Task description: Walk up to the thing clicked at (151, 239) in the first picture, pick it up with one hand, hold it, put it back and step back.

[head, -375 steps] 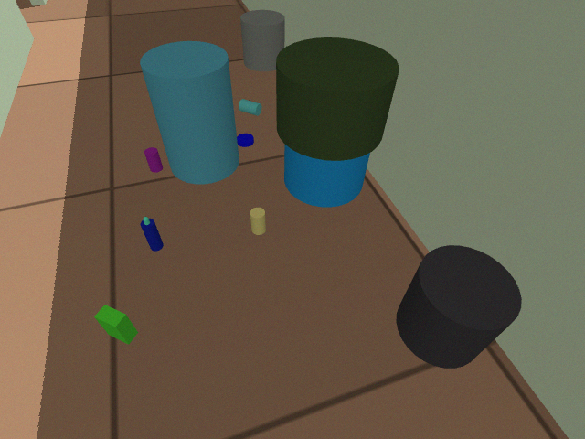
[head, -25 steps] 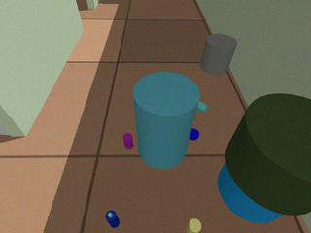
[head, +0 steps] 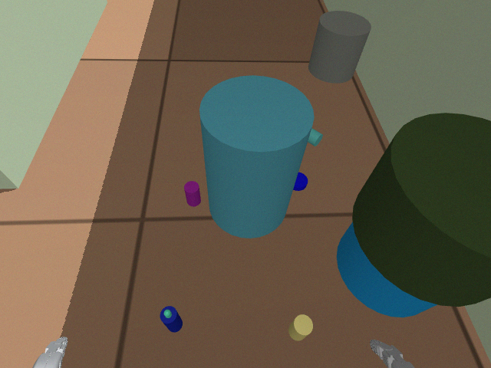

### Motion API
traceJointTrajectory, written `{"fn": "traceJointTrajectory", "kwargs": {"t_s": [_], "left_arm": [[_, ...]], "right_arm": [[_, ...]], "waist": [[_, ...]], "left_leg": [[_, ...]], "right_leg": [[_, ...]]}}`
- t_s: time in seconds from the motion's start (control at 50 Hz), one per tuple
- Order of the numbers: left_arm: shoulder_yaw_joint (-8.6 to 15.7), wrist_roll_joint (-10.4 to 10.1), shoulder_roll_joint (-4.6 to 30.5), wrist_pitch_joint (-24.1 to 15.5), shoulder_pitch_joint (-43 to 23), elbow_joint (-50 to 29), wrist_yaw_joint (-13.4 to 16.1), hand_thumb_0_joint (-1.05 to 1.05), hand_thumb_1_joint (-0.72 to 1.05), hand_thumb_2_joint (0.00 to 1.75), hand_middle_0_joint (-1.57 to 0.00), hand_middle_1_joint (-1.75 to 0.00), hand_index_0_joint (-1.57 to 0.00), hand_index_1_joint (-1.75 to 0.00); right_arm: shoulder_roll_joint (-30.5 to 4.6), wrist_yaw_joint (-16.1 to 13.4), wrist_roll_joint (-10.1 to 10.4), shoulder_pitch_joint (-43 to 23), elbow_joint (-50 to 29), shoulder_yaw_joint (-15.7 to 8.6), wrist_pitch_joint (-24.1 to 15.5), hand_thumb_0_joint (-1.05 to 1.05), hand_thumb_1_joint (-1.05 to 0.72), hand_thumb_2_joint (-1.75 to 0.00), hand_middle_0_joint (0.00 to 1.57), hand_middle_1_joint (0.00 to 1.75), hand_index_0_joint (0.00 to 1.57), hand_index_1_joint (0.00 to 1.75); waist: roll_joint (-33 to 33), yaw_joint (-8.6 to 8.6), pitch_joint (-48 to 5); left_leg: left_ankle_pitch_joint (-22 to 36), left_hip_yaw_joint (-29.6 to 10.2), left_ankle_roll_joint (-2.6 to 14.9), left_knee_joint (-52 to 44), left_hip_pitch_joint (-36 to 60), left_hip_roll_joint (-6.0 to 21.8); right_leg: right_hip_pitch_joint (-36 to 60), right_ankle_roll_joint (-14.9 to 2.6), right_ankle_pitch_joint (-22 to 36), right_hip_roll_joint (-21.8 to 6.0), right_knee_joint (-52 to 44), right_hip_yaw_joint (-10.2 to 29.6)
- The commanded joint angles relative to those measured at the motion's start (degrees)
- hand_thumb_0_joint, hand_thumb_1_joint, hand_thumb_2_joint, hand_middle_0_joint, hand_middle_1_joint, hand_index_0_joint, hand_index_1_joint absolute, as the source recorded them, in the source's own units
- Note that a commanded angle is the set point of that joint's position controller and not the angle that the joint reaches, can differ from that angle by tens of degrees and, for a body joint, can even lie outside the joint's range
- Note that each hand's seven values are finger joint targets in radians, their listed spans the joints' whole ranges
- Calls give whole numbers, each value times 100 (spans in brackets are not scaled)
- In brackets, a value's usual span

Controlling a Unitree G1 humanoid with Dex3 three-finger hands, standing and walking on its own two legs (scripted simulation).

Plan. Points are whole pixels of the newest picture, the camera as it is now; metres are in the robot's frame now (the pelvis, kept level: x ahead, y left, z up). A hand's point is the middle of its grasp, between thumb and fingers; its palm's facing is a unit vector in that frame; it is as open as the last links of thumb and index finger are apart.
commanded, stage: go down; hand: left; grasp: from the side
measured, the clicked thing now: (171, 318) +0.36 +0.21 -0.66
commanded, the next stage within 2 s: none
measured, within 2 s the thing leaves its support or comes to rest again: neither
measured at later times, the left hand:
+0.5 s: hand out of the picture +0.14 +0.28 -0.17, palm faces +0.09 -0.94 -0.32, open 17.5 cm
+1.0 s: hand (82, 351) +0.22 +0.33 -0.26, palm faces +0.13 -0.97 -0.22, open 17.4 cm
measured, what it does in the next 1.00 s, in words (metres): lowers itself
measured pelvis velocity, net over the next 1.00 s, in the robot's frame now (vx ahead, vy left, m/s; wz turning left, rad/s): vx -0.05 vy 0.00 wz -0.02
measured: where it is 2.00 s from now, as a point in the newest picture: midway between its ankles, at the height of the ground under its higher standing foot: outside the picture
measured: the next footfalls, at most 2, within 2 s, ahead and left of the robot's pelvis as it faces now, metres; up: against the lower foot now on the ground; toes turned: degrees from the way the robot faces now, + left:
none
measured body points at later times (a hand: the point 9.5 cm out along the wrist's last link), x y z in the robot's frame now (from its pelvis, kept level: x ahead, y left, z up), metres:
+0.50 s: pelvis +0.00 +0.01 -0.06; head +0.08 +0.03 +0.38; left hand +0.14 +0.33 -0.15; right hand +0.17 -0.24 -0.13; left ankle +0.00 +0.13 -0.71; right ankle -0.01 -0.13 -0.71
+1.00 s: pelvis -0.05 +0.00 -0.18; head +0.11 +0.04 +0.24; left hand +0.21 +0.38 -0.25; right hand +0.13 -0.26 -0.28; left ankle +0.00 +0.13 -0.71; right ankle -0.01 -0.13 -0.71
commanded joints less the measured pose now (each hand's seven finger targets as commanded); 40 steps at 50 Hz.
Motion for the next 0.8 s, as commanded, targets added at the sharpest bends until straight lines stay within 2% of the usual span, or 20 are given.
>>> {"fn": "traceJointTrajectory", "kwargs": {"t_s": [0.0,0.02,0.04,0.06,0.14,0.24,0.26,0.28,0.36,0.38,0.44,0.48,0.56,0.6,0.62,0.7,0.72,0.74,0.76,0.78], "left_arm": [[320,-69,1078,-67,15,-1436,-6,0,-51,5,-8,-10,-8,-10],[370,-79,1115,-20,157,-1537,-2,0,-54,4,-8,-10,-8,-10],[297,-94,977,30,332,-1652,-10,0,-58,3,-9,-10,-9,-9],[372,-97,1119,54,251,-1935,-6,0,-59,2,-9,-10,-9,-9],[420,-128,1077,269,699,-2483,-1,0,-61,2,-9,-9,-9,-9],[462,-199,1042,556,1112,-3102,-20,0,-61,3,-9,-9,-9,-9],[549,-213,1110,595,1092,-3262,-13,0,-61,3,-9,-9,-9,-9],[481,-227,999,645,1254,-3196,-21,0,-61,3,-8,-9,-8,-9],[610,-277,1055,692,1373,-3595,-60,0,-61,3,-9,-8,-8,-9],[610,-303,1031,694,1504,-3476,-100,0,-61,2,-9,-8,-8,-8],[729,-348,1105,607,1598,-3736,-161,0,-61,3,-9,-8,-8,-8],[780,-398,1078,554,1660,-3643,-215,0,-60,4,-8,-8,-8,-8],[960,-486,1173,323,1674,-3747,-338,0,-55,4,-7,-7,-7,-7],[989,-510,1254,163,1285,-3556,-402,0,-57,3,-8,-6,-7,-7],[1175,-561,1408,47,1128,-3419,-448,0,-56,4,-8,-7,-7,-7],[1437,-754,1634,-715,423,-2662,-845,0,-61,2,-8,-9,-9,-9],[1433,-801,1637,-964,185,-2540,-982,0,-61,3,-8,-9,-9,-9],[1537,-840,1808,-1239,-55,-2583,-1118,0,-61,5,-8,-11,-8,-10],[1574,-877,1880,-1502,-368,-2659,-1232,0,-61,7,-7,-12,-8,-12],[1712,-926,1982,-1660,-192,-2361,-1329,0,-61,6,-7,-12,-8,-12]], "right_arm": [[-976,-85,-6,-59,-908,-397,-361,0,-83,-88,20,30,20,30],[-980,-96,-10,-97,-958,-388,-394,0,-83,-88,20,30,20,30],[-974,-97,-13,-72,-1011,-392,-427,0,-82,-88,20,30,20,30],[-996,-109,-5,-100,-1057,-395,-452,0,-83,-88,20,30,20,30],[-961,-157,-12,-172,-1230,-362,-542,0,-82,-88,20,30,20,30],[-909,-247,-46,-145,-1393,-317,-652,0,-83,-88,20,30,20,30],[-908,-271,-52,-163,-1431,-309,-671,0,-83,-88,20,30,20,30],[-885,-285,-54,-176,-1461,-295,-688,0,-83,-88,20,30,20,30],[-821,-331,-91,-184,-1590,-275,-779,0,-84,-88,20,30,20,30],[-835,-343,-99,-113,-1517,-284,-793,0,-84,-88,20,30,20,30],[-814,-355,-112,-225,-1649,-275,-858,0,-86,-89,20,30,20,30],[-833,-333,-121,-201,-1641,-286,-882,0,-86,-89,20,30,20,30],[-806,-325,-134,-297,-1729,-293,-936,0,-88,-89,20,30,20,30],[-824,-324,-137,-319,-1691,-296,-985,0,-89,-90,20,30,20,30],[-849,-317,-133,-274,-1590,-298,-1001,0,-90,-90,20,30,20,30],[-979,-280,-142,-321,-1450,-311,-1128,0,-91,-90,20,30,20,30],[-1012,-263,-150,-320,-1414,-318,-1168,0,-91,-90,20,30,20,30],[-1027,-245,-154,-318,-1399,-302,-1195,0,-91,-90,20,30,20,30],[-1045,-249,-159,-324,-1382,-322,-1212,0,-91,-90,20,30,20,30],[-1069,-257,-152,-325,-1380,-301,-1215,0,-90,-90,20,30,20,30]], "waist": [[279,94,-1292],[353,121,-1243],[373,95,-1291],[442,89,-1326],[539,109,-1306],[598,52,-1538],[607,77,-1591],[524,37,-1475],[583,50,-1645],[535,-12,-1658],[705,78,-1726],[572,41,-1661],[528,103,-1758],[484,-37,-1660],[442,1,-1661],[497,-32,-1960],[546,-17,-2027],[615,35,-2290],[668,44,-2398],[625,101,-2581]], "left_leg": [[1257,-46,86,41,300,-205],[1213,-81,71,102,176,-185],[1212,-98,66,179,156,-164],[1150,-136,57,218,97,-140],[931,-199,47,440,-181,-119],[1252,-266,52,799,-342,-75],[1264,-263,64,883,-399,-85],[1127,-238,70,948,-516,-100],[995,-243,104,1229,-776,-113],[1063,-252,95,1272,-816,-105],[1091,-310,83,1416,-943,-92],[971,-326,92,1512,-1159,-93],[624,-287,124,1772,-1533,-142],[350,-266,146,1968,-1777,-145],[248,-272,158,2067,-1953,-138],[312,-332,175,2739,-2523,-125],[215,-339,175,2929,-2730,-136],[205,-339,185,3090,-2803,-144],[-73,-336,173,3206,-2956,-159],[-44,-343,184,3290,-2988,-153]], "right_leg": [[-58,-190,1095,225,71,-73],[-180,-192,1023,236,170,-105],[-237,-197,1006,233,275,-109],[-359,-197,931,244,348,-115],[-678,-198,723,230,594,-112],[-873,-188,879,232,944,-151],[-912,-190,899,225,978,-138],[-1016,-177,832,232,991,-137],[-1197,-184,770,203,1184,-117],[-1195,-176,807,220,1264,-133],[-1463,-195,730,224,1496,-159],[-1538,-191,650,235,1593,-170],[-1780,-194,424,216,1755,-134],[-2033,-176,250,214,1859,-103],[-2177,-181,163,201,1980,-83],[-3012,-201,128,189,2792,-42],[-3280,-212,26,183,3027,-33],[-3440,-220,3,156,3194,4],[-3619,-230,-223,147,3322,15],[-3634,-227,-195,134,3371,49]]}}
